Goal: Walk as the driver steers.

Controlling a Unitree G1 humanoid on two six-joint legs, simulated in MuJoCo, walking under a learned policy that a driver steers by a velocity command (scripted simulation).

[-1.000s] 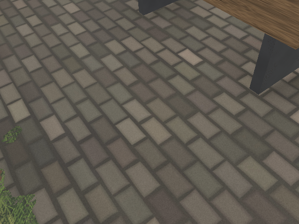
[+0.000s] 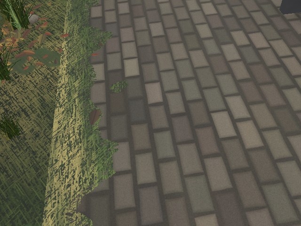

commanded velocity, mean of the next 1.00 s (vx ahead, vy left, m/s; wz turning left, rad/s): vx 0.00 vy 0.00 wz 0.02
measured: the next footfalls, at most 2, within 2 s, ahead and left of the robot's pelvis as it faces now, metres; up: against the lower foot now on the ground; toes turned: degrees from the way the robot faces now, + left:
left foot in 0.08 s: +0.01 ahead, +0.12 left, +0.00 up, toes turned -4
left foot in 1.66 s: +0.39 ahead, +0.03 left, +0.00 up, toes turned +2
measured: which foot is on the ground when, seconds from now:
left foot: up 0.00-0.06, down 0.08-1.00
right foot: down 0.00-1.00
